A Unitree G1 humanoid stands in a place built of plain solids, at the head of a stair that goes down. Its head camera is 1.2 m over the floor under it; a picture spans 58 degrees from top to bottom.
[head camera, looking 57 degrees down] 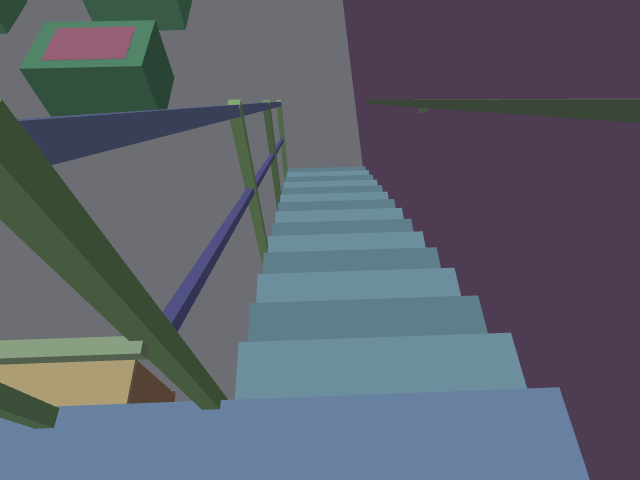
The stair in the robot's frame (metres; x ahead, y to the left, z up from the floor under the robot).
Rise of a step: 0.18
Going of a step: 0.23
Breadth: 0.91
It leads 2 degrees to the left of straight ahead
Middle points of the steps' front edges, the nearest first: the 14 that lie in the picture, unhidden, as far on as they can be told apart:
0.29 -0.19 0.00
0.51 -0.18 -0.18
0.74 -0.18 -0.37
0.97 -0.17 -0.55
1.20 -0.16 -0.74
1.42 -0.15 -0.92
1.65 -0.14 -1.10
1.88 -0.13 -1.29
2.10 -0.13 -1.47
2.33 -0.12 -1.66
2.56 -0.11 -1.84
2.78 -0.10 -2.02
3.01 -0.09 -2.21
3.24 -0.08 -2.39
